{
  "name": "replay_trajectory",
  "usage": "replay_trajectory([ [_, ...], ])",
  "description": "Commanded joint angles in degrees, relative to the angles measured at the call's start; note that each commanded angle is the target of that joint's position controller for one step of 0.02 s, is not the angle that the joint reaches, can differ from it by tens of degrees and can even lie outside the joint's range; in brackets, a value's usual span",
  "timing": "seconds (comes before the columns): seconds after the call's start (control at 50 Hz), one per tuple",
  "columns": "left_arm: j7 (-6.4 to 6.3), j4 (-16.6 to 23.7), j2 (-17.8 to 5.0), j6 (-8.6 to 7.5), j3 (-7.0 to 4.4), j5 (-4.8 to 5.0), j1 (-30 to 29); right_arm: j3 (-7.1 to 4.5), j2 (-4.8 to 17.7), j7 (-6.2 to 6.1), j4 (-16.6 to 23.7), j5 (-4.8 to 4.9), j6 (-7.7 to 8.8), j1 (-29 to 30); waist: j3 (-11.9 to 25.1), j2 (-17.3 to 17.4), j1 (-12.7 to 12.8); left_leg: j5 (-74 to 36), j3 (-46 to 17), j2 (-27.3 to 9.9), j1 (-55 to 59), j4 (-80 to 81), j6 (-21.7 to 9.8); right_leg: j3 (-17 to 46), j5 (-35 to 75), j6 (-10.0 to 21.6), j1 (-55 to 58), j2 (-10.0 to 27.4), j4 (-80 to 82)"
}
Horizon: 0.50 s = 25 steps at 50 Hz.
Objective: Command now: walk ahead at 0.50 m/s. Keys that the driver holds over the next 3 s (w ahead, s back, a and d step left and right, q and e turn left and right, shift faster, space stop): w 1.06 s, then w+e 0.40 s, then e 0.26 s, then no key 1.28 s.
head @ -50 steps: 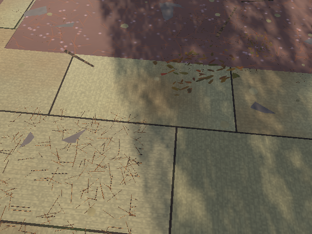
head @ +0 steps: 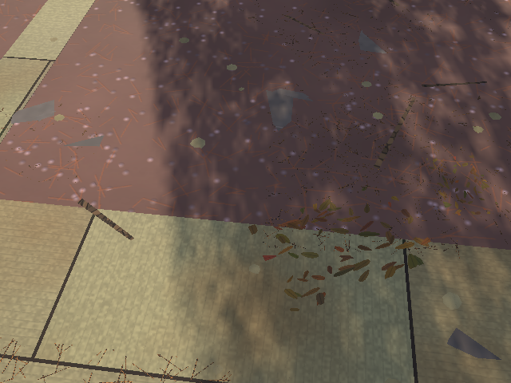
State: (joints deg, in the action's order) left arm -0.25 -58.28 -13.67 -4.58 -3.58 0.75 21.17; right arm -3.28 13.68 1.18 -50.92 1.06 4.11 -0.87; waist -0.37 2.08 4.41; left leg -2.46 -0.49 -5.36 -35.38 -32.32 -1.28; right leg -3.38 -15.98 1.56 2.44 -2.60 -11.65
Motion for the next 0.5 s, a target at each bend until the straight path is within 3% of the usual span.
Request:
replay_trajectory([
  [0.02, -0.54, 0.83, -10.05, 0.42, -2.27, 0.37, 1.62, -0.74, 5.0, 0.93, 5.0, 0.29, 1.36, 5.75, -4.19, -6.42, -1.56, 4.5, 0.35, 0.79, -0.43, 2.74, -1.8, 7.46, 21.15, 8.38, 1.1, 18.25, -0.39],
  [0.04, -0.6, 1.01, -10.53, 0.68, -2.43, 0.39, 0.61, -1.2, 6.1, 1.0, 4.5, 0.29, 1.52, 3.24, -2.66, -7.15, -3.24, 6.41, 1.41, 2.02, 3.91, 3.3, -2.64, 7.07, 27.76, 7.72, 1.54, 18.17, -3.22],
  [0.06, -0.65, 1.34, -10.54, 0.97, -2.4, 0.5, -0.87, -2.09, 7.59, 0.91, 2.92, 0.09, 1.62, -2.28, 0.64, -7.35, -6.51, 6.74, 3.26, 4.02, 12.05, 4.44, -3.79, 5.4, 37.18, 6.62, 0.88, 16.59, -9.54],
  [0.08, -0.67, 1.76, -8.92, 1.19, -1.79, 0.26, -1.19, -3.61, 10.45, 0.54, -0.33, -0.15, 1.6, -12.34, 6.79, -5.97, -10.56, 5.72, 3.14, 4.3, 26.11, 3.83, -5.56, 3.01, 39.64, 4.95, -3.73, 13.32, -21.19],
  [0.1, -0.71, 3.22, -6.67, 1.17, -0.74, -1.09, 0.05, -4.79, 15.21, -0.07, -2.35, -0.83, 1.43, -22.74, 15.75, 2.86, -12.87, 5.43, -11.47, -7.71, 43.64, 3.05, -9.38, 0.06, 20.87, 2.66, -16.44, 9.09, -40.93],
  [0.12, -0.03, 3.1, 0.48, -0.23, 1.14, -0.56, 6.42, -4.87, 17.17, 0.5, -3.35, -0.78, 1.29, -24.18, 21.54, 17.32, -8.74, 17.75, -38.48, -17.68, 58.54, 12.2, -17.96, 3.96, -16.26, -0.1, -37.39, -1.27, -57.41],
  [0.14, 0.23, 2.93, -6.05, -1.51, -0.26, 0.8, 1.8, -3.3, 11.66, 0.6, -2.67, -0.23, 1.49, -22.21, 17.76, 10.01, -10.51, 24.11, -38.47, -15.68, 55.76, 15.16, -15.52, 10.4, -17.23, 1.0, -43.71, 2.0, -63.7],
  [0.16, 0.38, 4.58, -8.38, -2.3, -0.9, 1.87, -3.49, -2.59, 9.32, 0.4, -1.6, -0.23, 1.76, -17.32, 10.47, 7.24, -9.81, 21.58, -30.01, -13.99, 48.54, 15.85, -13.03, 9.14, -11.77, 2.09, -46.8, 4.79, -63.88],
  [0.18, -0.06, 4.9, -8.09, -2.4, -0.95, 1.7, -5.93, -2.08, 8.19, 0.42, -0.59, -0.72, 1.89, -12.88, 6.67, 2.1, -7.98, 15.5, -23.79, -12.05, 40.35, 17.23, -11.88, 7.67, -6.21, 2.11, -44.38, 7.84, -61.43],
  [0.2, -0.43, 4.94, -7.73, -2.04, -1.38, 0.87, -7.07, -1.66, 6.58, 0.54, -0.3, -1.28, 2.0, -10.28, 3.66, 1.05, -6.46, 10.7, -19.12, -10.14, 33.6, 18.87, -11.42, 7.32, -2.89, 1.88, -41.92, 9.54, -58.0],
  [0.22, -0.45, 4.73, -6.81, -1.32, -1.51, 0.64, -5.81, -1.21, 5.38, 0.61, -0.47, -1.84, 2.15, -9.52, 3.31, 2.38, -4.68, 8.38, -16.21, -8.87, 29.82, 20.41, -10.98, 7.76, -0.73, 1.88, -38.34, 10.9, -56.03],
  [0.26, -0.52, 4.48, -4.74, -0.12, -1.42, 0.52, -4.84, -1.2, 5.6, 0.49, -1.32, -1.54, 2.33, -10.79, 2.37, 2.56, -3.6, 5.94, -12.9, -7.96, 26.76, 22.98, -11.61, 7.23, 0.52, 1.32, -36.55, 11.56, -52.35],
  [0.32, -0.69, 6.44, -4.89, 0.51, -1.61, -0.2, -10.28, -1.73, 8.17, -0.62, -2.46, -1.36, 2.32, -13.73, -0.39, 0.79, -4.26, 2.35, -10.0, -8.08, 27.04, 25.38, -12.23, 6.76, 7.38, -0.45, -41.85, 11.95, -44.35],
  [0.36, -0.43, 7.52, -4.52, 0.41, -1.57, -0.44, -13.66, -1.64, 8.24, -1.21, -3.04, -1.24, 1.97, -15.39, -1.11, 0.77, -4.98, 0.66, -7.52, -7.15, 28.2, 25.79, -11.37, 6.35, 13.59, -1.16, -43.44, 11.56, -38.16],
  [0.42, 0.23, 8.96, -3.46, 0.06, -1.03, -0.2, -19.16, -1.48, 8.27, -1.57, -3.82, -0.87, 1.71, -17.64, -2.43, 1.31, -6.58, 0.49, -3.62, -5.19, 28.38, 26.27, -9.85, 4.46, 21.12, -1.21, -41.26, 9.77, -28.58],
  [0.5, 1.3, 11.14, -3.19, -0.28, -0.28, 0.29, -25.89, -1.63, 8.73, -1.7, -5.9, -0.43, 1.02, -22.05, -4.58, 1.1, -8.84, 0.97, -2.69, -6.8, 33.99, 25.04, -9.74, 3.24, 21.49, -0.71, -41.53, 8.09, -21.39],
])
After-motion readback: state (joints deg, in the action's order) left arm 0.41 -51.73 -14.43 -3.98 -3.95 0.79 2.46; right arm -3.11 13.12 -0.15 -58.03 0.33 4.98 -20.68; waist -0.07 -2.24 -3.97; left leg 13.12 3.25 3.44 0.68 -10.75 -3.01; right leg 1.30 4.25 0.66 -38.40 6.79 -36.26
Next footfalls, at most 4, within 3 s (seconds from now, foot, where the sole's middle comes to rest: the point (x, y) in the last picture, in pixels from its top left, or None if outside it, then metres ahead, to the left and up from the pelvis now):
0.08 left None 0.23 0.14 -0.78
0.64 right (325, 361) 0.55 -0.10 -0.78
1.20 left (244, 252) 0.87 0.14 -0.78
1.72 right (333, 205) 1.08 -0.14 -0.78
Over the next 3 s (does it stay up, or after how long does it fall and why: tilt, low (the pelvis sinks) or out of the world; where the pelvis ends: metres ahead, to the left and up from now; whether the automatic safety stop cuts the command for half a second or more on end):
stays up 1.07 -0.01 0.00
